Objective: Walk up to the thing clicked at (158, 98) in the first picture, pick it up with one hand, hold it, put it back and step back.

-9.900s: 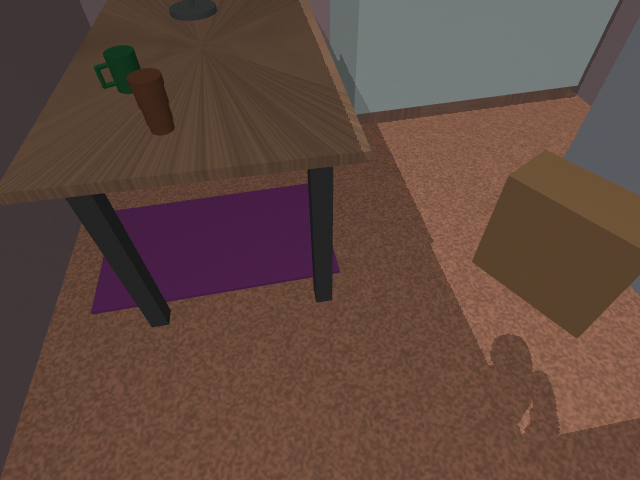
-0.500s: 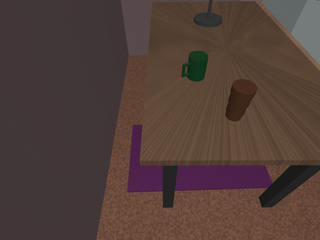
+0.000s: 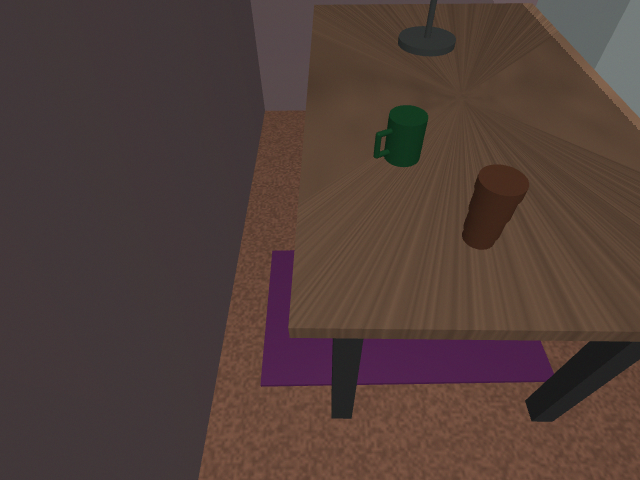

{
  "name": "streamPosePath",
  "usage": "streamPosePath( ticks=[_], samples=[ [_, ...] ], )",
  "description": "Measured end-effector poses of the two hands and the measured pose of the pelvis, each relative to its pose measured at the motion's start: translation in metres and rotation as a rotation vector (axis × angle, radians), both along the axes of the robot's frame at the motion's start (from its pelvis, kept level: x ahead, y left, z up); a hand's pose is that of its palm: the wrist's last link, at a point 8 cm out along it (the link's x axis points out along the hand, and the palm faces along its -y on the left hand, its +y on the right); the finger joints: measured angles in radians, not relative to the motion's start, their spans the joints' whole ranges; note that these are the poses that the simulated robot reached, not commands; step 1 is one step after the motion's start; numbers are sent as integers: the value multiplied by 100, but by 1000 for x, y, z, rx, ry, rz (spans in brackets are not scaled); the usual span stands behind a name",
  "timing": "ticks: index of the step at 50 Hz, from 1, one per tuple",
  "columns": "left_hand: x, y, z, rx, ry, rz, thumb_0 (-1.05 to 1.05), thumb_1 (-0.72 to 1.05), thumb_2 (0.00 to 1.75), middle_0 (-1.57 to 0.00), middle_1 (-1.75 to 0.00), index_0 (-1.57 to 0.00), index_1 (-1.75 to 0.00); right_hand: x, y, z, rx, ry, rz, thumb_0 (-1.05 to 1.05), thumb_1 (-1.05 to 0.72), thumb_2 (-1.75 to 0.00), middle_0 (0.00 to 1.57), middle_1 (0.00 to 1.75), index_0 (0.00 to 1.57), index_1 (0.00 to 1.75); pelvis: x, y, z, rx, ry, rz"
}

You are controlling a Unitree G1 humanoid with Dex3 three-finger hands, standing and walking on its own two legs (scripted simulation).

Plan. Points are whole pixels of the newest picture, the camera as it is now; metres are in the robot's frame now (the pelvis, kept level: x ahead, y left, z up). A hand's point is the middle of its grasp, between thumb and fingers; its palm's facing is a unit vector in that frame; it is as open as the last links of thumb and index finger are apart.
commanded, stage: walk up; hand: right
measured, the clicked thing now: (489, 211) +0.53 -0.24 +0.01
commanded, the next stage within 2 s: stand in 0.06 s
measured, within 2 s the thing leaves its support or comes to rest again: neither
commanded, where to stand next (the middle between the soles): +0.04 -0.03 m, yaw +0 degrees
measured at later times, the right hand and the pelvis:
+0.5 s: hand out of the picture +0.09 -0.25 -0.16, palm faces -0.03 +0.94 -0.33, open 7.4 cm; pelvis +0.01 +0.00 +0.00, yaw +0 degrees
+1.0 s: hand out of the picture +0.09 -0.26 -0.16, palm faces -0.03 +0.94 -0.34, open 7.4 cm; pelvis +0.02 -0.01 +0.00, yaw -1 degrees
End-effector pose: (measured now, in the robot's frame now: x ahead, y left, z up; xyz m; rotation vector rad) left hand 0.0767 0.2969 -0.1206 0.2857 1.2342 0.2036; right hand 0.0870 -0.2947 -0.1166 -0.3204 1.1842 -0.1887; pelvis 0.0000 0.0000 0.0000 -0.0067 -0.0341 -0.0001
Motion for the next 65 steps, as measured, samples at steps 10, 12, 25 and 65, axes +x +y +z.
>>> streamPosePath(
  ticks=[10,12,25,65],
  samples=[
    [-6,-3,0,7,20,-11,0,91,90,-20,-30,-20,-30,2,-2,-2,4,16,8,1,-90,-90,20,30,20,30,4,-1,1,2,2,-1],
    [-7,-3,1,8,25,-13,0,91,90,-20,-30,-20,-30,1,-2,-2,6,24,7,1,-90,-90,20,30,20,30,5,-2,1,2,3,-1],
    [5,-2,5,23,7,-26,0,91,90,-20,-30,-20,-30,-4,-5,-4,9,39,-9,1,-91,-90,20,30,20,30,11,-3,1,3,-3,-6],
    [9,-5,4,24,19,-37,0,91,90,-20,-30,-20,-30,-3,-8,-4,4,49,-14,1,-91,-90,20,30,20,30,17,-5,2,5,2,-14]
  ],
)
